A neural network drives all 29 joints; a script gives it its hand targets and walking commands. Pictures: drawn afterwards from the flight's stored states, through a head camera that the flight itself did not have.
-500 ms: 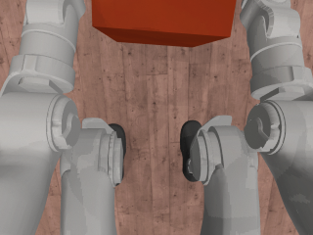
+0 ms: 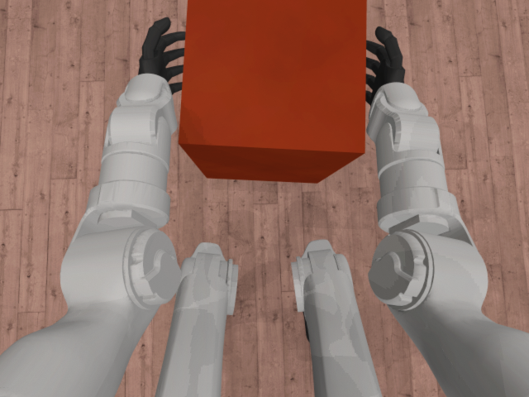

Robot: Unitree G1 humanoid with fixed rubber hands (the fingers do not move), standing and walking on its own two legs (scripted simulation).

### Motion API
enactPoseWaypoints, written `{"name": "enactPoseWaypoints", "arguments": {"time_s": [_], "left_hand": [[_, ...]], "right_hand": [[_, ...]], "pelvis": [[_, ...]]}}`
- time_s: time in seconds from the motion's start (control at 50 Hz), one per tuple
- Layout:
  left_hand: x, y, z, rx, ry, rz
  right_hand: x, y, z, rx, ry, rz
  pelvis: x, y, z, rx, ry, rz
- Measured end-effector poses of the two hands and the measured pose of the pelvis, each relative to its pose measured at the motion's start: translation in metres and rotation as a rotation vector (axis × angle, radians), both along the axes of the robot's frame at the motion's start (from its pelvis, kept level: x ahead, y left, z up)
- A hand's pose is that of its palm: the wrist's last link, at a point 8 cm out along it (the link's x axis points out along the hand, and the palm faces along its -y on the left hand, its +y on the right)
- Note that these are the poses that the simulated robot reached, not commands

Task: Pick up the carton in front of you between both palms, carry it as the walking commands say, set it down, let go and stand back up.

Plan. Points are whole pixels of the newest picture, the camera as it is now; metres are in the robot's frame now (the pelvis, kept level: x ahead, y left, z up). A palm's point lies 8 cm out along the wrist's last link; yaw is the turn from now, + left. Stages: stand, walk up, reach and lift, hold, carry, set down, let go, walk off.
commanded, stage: reach and lift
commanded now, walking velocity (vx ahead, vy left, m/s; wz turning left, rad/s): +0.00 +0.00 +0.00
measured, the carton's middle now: (268, 104) +0.53 -0.01 -0.14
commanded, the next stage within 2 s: none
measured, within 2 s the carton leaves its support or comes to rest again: neither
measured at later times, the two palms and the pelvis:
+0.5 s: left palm (104, 56) +0.49 +0.14 +0.08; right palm (448, 63) +0.48 -0.16 +0.07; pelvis +0.04 +0.00 +0.12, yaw +0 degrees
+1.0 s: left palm out of the picture +0.43 +0.14 +0.23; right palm out of the picture +0.43 -0.16 +0.23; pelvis +0.09 +0.00 +0.25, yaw -1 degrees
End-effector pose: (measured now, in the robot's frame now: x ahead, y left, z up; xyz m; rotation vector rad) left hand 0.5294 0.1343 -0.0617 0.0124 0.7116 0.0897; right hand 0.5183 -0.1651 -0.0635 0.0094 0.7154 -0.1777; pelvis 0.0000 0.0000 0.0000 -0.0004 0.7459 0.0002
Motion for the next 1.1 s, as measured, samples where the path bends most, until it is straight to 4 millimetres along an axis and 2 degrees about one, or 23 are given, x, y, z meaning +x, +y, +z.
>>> {"name": "enactPoseWaypoints", "arguments": {"time_s": [0.12,0.26,0.76,1.1], "left_hand": [[-0.008,-0.001,0.024,0.000,-0.009,0.004],[-0.017,0.001,0.057,-0.007,-0.021,0.014],[-0.072,0.005,0.218,-0.023,-0.009,0.038],[-0.108,0.007,0.318,-0.017,-0.015,0.042]], "right_hand": [[-0.007,-0.001,0.025,0.002,-0.009,-0.001],[-0.014,0.001,0.058,0.011,-0.021,-0.003],[-0.066,0.005,0.219,0.024,-0.011,-0.007],[-0.100,0.007,0.320,0.018,-0.016,0.005]], "pelvis": [[0.000,-0.001,0.022,0.002,0.010,-0.004],[0.010,-0.001,0.049,0.004,-0.001,-0.008],[0.065,-0.002,0.191,0.001,-0.237,-0.013],[0.100,-0.002,0.273,-0.002,-0.504,-0.012]]}}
